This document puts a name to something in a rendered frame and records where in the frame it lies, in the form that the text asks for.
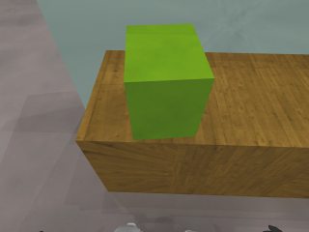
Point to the pedestal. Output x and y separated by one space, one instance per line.
253 138

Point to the carton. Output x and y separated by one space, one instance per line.
167 79

